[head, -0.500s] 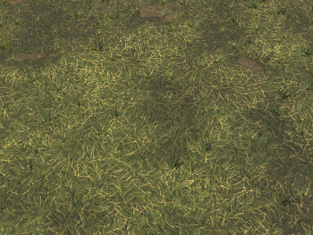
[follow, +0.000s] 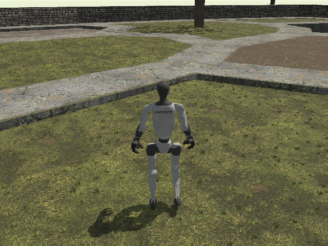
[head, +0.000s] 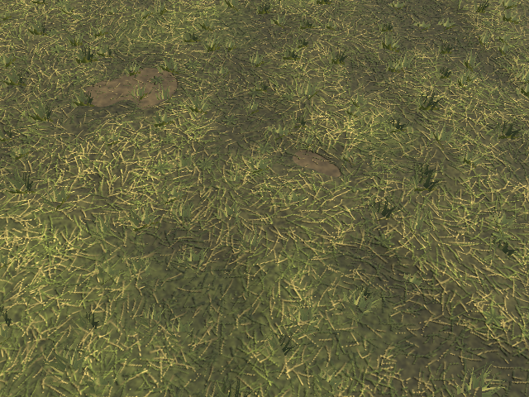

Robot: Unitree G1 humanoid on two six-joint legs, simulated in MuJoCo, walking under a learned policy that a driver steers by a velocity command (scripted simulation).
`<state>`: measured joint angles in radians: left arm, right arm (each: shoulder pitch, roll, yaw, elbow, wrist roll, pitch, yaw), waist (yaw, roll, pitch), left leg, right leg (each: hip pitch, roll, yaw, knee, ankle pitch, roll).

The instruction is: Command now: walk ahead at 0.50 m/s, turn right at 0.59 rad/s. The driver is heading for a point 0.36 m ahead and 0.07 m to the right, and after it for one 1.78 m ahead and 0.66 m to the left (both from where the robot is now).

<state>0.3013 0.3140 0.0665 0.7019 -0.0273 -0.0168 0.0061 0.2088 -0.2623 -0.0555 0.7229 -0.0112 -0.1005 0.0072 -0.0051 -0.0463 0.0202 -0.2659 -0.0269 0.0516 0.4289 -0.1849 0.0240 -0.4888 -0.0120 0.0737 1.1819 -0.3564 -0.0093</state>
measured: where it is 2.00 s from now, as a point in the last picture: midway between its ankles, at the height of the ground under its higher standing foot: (253, 218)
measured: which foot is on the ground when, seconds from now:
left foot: down 0.00-0.34, up 0.36-0.88, down 0.90-1.00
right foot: up 0.00-0.32, down 0.34-0.92, up 0.94-1.00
